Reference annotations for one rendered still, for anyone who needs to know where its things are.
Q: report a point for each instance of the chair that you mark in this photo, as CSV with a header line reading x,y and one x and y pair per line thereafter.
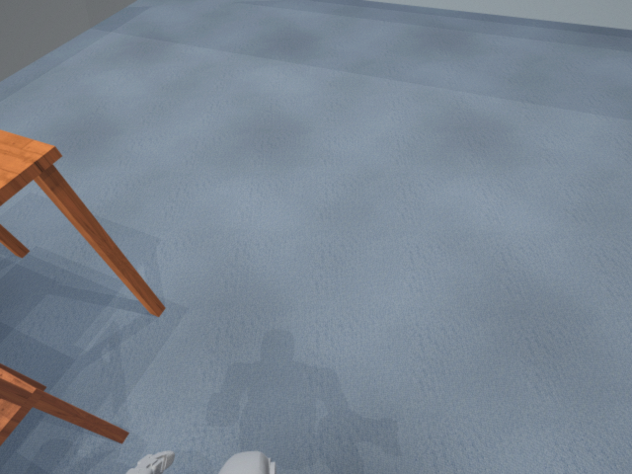
x,y
18,394

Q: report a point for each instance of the left robot hand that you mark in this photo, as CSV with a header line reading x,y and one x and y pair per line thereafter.
x,y
153,464

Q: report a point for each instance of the table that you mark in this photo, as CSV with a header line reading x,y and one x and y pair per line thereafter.
x,y
23,160

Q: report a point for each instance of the left robot thigh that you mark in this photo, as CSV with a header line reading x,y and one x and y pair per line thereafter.
x,y
249,462

